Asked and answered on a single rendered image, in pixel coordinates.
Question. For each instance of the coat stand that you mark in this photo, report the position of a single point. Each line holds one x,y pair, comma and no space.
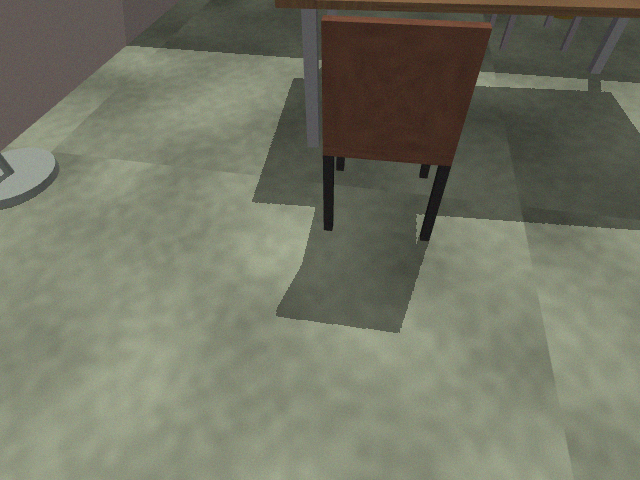
24,173

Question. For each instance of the table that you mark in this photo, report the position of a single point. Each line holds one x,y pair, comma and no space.
621,10

